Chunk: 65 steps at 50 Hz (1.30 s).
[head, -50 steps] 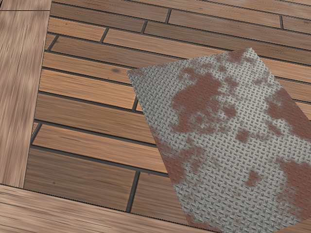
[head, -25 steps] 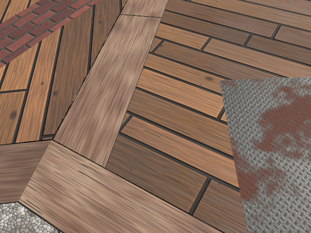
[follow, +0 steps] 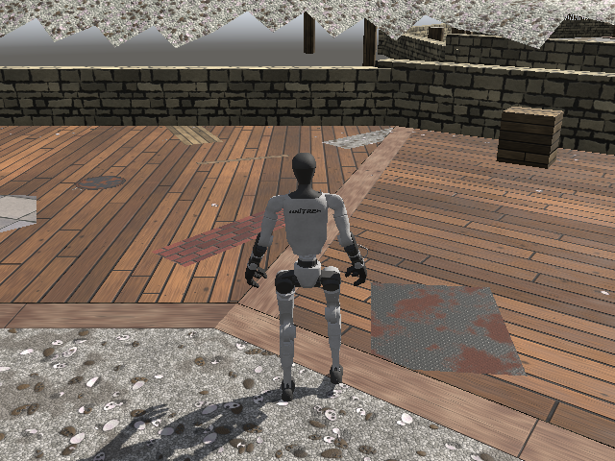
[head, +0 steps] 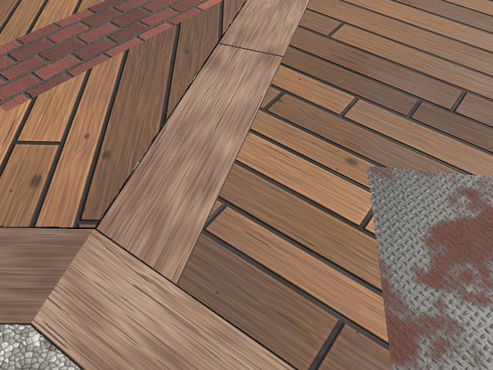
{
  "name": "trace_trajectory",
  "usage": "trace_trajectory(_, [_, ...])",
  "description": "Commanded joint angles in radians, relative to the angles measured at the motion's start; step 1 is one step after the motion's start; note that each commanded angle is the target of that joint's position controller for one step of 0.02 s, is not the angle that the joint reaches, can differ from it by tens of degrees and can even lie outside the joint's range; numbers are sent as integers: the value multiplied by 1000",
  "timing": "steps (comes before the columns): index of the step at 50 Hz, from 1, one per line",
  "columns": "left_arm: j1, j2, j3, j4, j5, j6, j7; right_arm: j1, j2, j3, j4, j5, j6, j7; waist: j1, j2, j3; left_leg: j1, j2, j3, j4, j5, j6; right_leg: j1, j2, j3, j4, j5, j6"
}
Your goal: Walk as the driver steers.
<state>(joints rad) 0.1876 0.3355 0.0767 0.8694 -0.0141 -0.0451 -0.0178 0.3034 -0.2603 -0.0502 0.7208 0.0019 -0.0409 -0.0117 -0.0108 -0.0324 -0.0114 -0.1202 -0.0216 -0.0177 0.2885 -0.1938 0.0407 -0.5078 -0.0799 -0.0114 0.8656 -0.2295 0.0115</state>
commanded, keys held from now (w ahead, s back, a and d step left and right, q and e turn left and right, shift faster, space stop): w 0.74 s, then w+e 0.02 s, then e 0.24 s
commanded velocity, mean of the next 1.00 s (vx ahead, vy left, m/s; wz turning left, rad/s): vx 0.41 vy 0.00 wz -0.04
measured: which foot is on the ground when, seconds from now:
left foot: down 0.00-0.24, up 0.26-0.74, down 0.76-1.00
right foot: up 0.00-0.20, down 0.22-0.76, up 0.78-1.00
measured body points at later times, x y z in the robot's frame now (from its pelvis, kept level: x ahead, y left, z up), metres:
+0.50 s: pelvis +0.19 -0.08 +0.00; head +0.21 -0.10 +0.45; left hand +0.21 +0.20 -0.12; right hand +0.35 -0.34 -0.11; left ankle +0.31 +0.11 -0.67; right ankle +0.14 -0.15 -0.75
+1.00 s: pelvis +0.46 -0.03 -0.01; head +0.51 -0.02 +0.44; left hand +0.60 +0.25 -0.13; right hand +0.55 -0.31 -0.12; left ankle +0.50 +0.06 -0.75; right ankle +0.50 -0.19 -0.68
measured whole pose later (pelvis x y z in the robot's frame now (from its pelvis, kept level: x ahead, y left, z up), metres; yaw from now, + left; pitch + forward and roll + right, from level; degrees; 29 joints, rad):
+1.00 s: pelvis +0.46 -0.03 -0.01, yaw -5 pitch +1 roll +1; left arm 0.21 0.32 0.07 0.78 -0.02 -0.01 0.02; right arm 0.20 -0.26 -0.06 0.79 -0.02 -0.09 0.02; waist -0.01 -0.04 0.08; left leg -0.22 -0.03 0.14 0.34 -0.14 0.07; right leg -0.61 -0.08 0.06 1.04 -0.30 0.05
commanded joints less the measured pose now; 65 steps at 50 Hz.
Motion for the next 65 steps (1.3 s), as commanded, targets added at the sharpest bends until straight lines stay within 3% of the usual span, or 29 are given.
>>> trace_trajectory(1, [-109,40,-3,-85,1,-29,-7,-37,-192,-55,-57,6,-29,0,-21,155,45,10,247,-212,-177,-159,170,-86,-7,12,-147,71,7])
trace_trajectory(7, [-135,63,-13,-115,-9,-42,-24,6,-211,-62,-19,24,-26,13,-28,146,72,-32,283,-206,-129,-186,168,16,11,0,-278,49,-28])
trace_trajectory(9, [-65,71,-9,-95,-10,-49,-26,-4,-201,-57,-13,25,-18,15,17,132,57,-62,270,-185,-67,-164,142,139,28,-24,-333,65,-52])
trace_trajectory(11, [133,125,19,-39,-12,-53,-12,1,-139,-33,-11,9,-15,13,103,75,-24,-170,180,-99,194,-28,87,415,21,10,-371,17,-91])
trace_trajectory(12, [235,244,45,-32,3,-55,-3,15,-65,-8,-57,-3,-27,13,114,-178,-110,-402,46,25,593,-143,4,631,-217,372,-486,-103,-201])
trace_trajectory(13, [289,247,44,-24,8,-59,-15,13,-87,-14,-80,9,-46,4,122,-282,-151,-617,-37,-45,835,-384,-24,719,-313,736,-648,-346,-304])
trace_trajectory(14, [224,175,21,-40,6,-64,-18,-8,-166,-33,-74,33,-56,6,106,-159,-76,-703,33,-104,940,-325,-4,670,-309,683,-660,-435,-282])
trace_trajectory(15, [170,129,8,-57,9,-64,-18,-40,-175,-35,-76,38,-58,9,85,-115,-19,-722,79,-84,942,-231,15,600,-272,569,-655,-390,-247])
trace_trajectory(17, [93,81,-9,-78,20,-61,-17,-62,-149,-35,-68,15,-52,9,47,-64,34,-669,139,-71,853,-83,14,475,-193,401,-684,-200,-215])
trace_trajectory(21, [105,86,-8,-71,16,-68,-6,-69,-111,-31,-67,6,-32,13,28,-46,38,-627,151,-38,747,63,-29,423,-140,226,-734,114,-220])
trace_trajectory(26, [164,96,-9,-49,7,-53,14,-214,-61,-12,-110,8,-44,23,68,-34,60,-598,126,8,451,262,-55,438,-93,84,-743,319,-192])
trace_trajectory(30, [241,106,-7,-21,0,-36,19,-342,-46,-2,-147,17,-58,50,112,-23,105,-581,92,35,287,315,-38,506,-122,72,-734,308,-195])
trace_trajectory(33, [264,116,-1,-6,-4,-18,23,-389,-57,-3,-171,21,-67,71,101,-32,117,-586,73,34,226,245,-3,603,-168,79,-681,403,-191])
trace_trajectory(36, [236,151,13,-11,-2,-6,32,-268,-120,-29,-145,14,-65,69,9,-82,10,-381,3,75,216,128,52,664,-169,63,-502,832,-164])
trace_trajectory(37, [213,146,10,-18,0,2,35,-117,-160,-51,-103,14,-62,60,-77,-73,-87,-171,-20,98,185,163,85,624,-131,27,-323,932,-140])
trace_trajectory(38, [212,115,-5,-38,12,-1,36,61,-208,-67,-65,2,-57,44,-149,-35,-223,182,110,-36,245,193,140,396,-97,30,-62,713,-114])
trace_trajectory(39, [354,-38,-49,-63,19,-20,25,116,-305,-84,-53,-24,-58,39,-69,237,-388,582,412,-530,217,161,312,-30,108,26,358,-30,-38])
trace_trajectory(40, [323,51,-31,-33,-3,-42,19,124,-203,-61,-57,-20,-54,36,-113,218,-456,571,461,-697,97,227,330,-121,142,184,489,-359,-32])
trace_trajectory(41, [216,121,-6,-66,-34,-47,18,37,-167,-43,-62,-17,-51,31,-102,165,-260,406,425,-474,92,386,272,-169,87,178,515,-320,-27])
trace_trajectory(43, [145,94,-2,-79,-16,-32,29,-81,-101,-25,-53,-10,-57,38,-25,62,-93,128,326,-205,65,625,206,-119,10,125,392,-228,-3])
trace_trajectory(45, [205,55,2,-62,-13,9,36,-146,-84,-23,-41,-21,-70,42,40,116,-60,-53,278,-81,-11,633,180,20,-17,107,323,-156,16])
trace_trajectory(48, [196,21,2,-98,-4,44,46,-205,-121,-34,-19,-28,-77,31,73,137,-22,-144,276,32,-65,684,199,16,-16,80,226,-69,47])
trace_trajectory(54, [38,9,-1,-190,4,43,11,-192,-160,-45,17,-13,-29,-13,12,109,-37,-37,271,153,-50,550,176,22,-23,23,-81,178,34])
trace_trajectory(60, [1,45,26,-271,6,59,-20,-192,-193,-61,31,28,23,-18,19,118,-21,69,330,141,143,499,120,41,23,-33,-253,26,-38])
trace_trajectory(61, [49,58,36,-265,8,56,-17,-191,-183,-60,34,33,27,-21,47,97,-43,50,295,171,249,518,83,135,58,-54,-345,105,-65])
trace_trajectory(62, [120,132,64,-257,13,51,0,-129,-161,-56,46,19,26,-18,64,-14,-98,-19,212,210,437,423,13,297,43,23,-418,448,-112])
trace_trajectory(63, [153,258,91,-276,27,52,24,-120,-112,-38,5,-28,16,-11,36,-272,-152,-338,71,238,767,-141,-78,539,-196,365,-384,950,-266])
trace_trajectory(64, [154,226,73,-301,43,43,18,-147,-112,-29,-13,-29,12,-1,58,-254,-307,-486,-37,31,988,-522,-100,633,-324,611,-442,865,-439])
trace_trajectory(65, [124,179,59,-309,32,33,7,-188,-154,-41,-7,1,17,6,78,-114,-289,-517,8,-60,1042,-484,-87,595,-284,524,-464,755,-405])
